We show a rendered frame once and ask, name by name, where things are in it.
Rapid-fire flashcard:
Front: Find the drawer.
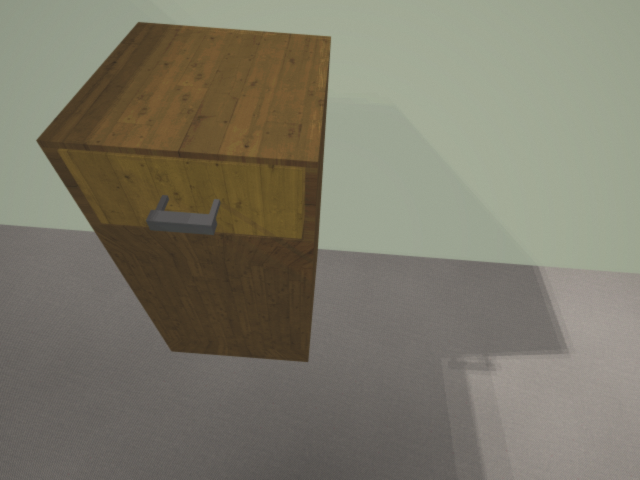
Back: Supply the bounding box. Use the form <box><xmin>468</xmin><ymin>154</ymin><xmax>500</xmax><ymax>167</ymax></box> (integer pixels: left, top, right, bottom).
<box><xmin>57</xmin><ymin>149</ymin><xmax>305</xmax><ymax>239</ymax></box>

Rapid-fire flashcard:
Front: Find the cabinet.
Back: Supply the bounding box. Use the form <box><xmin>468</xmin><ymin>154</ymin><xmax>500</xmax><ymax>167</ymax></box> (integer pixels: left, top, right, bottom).
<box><xmin>36</xmin><ymin>22</ymin><xmax>331</xmax><ymax>362</ymax></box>

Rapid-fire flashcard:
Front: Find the handle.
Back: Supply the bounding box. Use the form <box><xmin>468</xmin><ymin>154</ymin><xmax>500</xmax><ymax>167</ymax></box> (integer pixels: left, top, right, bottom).
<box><xmin>146</xmin><ymin>195</ymin><xmax>221</xmax><ymax>235</ymax></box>

